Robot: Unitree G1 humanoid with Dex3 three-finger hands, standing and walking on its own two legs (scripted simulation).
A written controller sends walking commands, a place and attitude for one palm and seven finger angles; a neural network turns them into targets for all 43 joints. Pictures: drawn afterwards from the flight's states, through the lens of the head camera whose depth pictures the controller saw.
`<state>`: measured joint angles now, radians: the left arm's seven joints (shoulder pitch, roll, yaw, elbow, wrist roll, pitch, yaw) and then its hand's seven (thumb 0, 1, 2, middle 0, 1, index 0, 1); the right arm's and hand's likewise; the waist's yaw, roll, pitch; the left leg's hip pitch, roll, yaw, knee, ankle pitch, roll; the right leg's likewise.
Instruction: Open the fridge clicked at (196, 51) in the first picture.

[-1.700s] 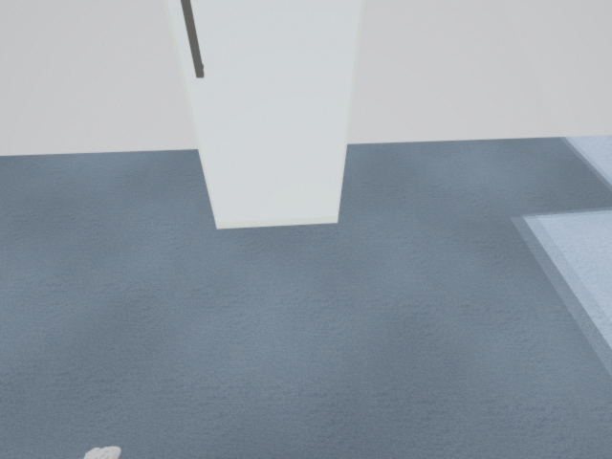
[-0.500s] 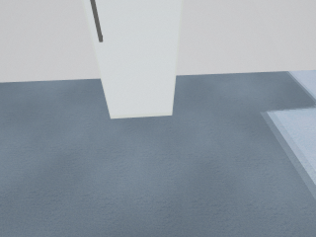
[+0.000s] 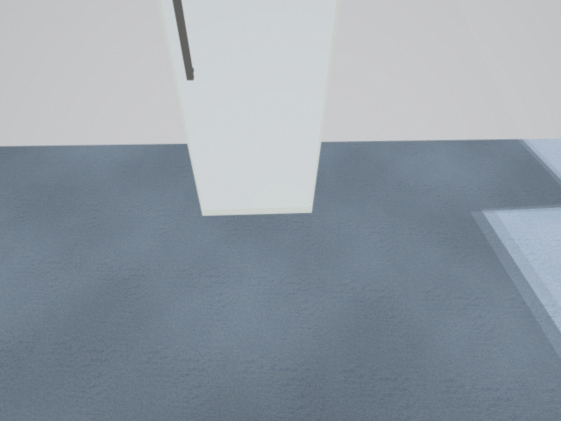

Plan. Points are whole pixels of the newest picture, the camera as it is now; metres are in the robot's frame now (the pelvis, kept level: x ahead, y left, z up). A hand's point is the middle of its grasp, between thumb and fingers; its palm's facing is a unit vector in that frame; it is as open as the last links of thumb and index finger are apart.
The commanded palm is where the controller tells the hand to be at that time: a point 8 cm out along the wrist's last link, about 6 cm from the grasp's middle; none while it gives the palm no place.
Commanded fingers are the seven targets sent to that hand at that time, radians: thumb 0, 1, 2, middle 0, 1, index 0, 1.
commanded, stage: walk to a spot facing it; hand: left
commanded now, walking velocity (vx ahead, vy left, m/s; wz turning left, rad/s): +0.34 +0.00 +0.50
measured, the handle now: (183, 31) +1.09 +0.35 +0.11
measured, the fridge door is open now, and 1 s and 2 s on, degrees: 0 0 0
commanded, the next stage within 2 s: turn to face it in 0.62 s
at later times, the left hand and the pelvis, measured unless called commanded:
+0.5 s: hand (145, 407) +0.18 +0.24 -0.17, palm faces +0.17 -0.97 -0.14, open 7.4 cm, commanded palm none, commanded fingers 0.00 0.90 0.90 -0.20 -0.30 -0.20 -0.30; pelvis +0.15 +0.06 +0.00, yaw +10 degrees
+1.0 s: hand (168, 332) +0.32 +0.24 -0.18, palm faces +0.30 -0.93 -0.20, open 7.3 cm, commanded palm none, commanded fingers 0.00 0.90 0.90 -0.20 -0.30 -0.20 -0.30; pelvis +0.36 +0.06 -0.01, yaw +13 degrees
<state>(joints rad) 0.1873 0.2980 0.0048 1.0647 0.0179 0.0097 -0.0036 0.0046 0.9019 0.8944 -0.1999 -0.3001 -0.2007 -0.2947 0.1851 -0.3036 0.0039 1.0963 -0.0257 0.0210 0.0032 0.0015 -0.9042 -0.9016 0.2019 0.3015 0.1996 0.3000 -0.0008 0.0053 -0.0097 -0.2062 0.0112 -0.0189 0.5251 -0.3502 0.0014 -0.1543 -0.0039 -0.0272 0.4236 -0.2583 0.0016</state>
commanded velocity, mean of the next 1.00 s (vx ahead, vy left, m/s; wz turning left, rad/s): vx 0.23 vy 0.00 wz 0.10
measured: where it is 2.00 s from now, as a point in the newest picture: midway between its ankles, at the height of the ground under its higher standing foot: (248, 323)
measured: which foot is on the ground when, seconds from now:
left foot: down 0.00-0.66, up 0.68-1.00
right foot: down 0.00-0.14, up 0.16-0.64, down 0.66-1.00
